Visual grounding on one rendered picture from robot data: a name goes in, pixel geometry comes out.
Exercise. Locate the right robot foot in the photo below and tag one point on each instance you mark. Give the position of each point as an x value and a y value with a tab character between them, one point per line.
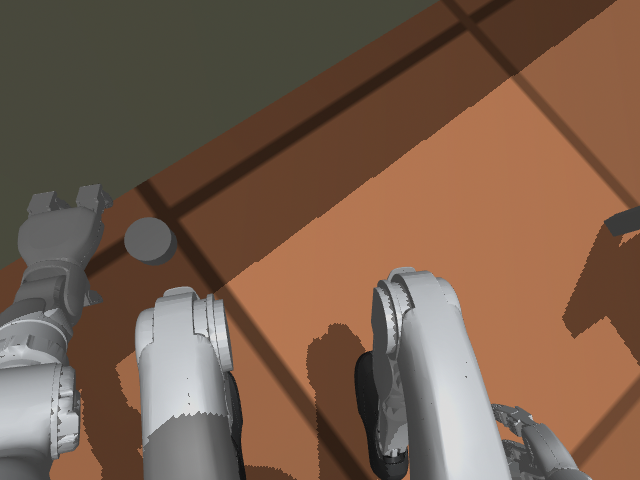
384	467

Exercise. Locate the left robot arm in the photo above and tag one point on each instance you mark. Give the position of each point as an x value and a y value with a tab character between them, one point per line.
39	405

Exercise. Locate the left robot hand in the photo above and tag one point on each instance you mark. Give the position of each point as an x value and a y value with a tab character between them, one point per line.
55	231

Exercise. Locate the tin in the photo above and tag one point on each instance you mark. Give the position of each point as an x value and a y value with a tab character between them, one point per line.
150	241

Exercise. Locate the right robot hand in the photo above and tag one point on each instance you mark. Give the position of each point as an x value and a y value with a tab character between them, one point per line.
542	453

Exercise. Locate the left robot foot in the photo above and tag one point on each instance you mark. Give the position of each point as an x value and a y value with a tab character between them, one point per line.
236	426

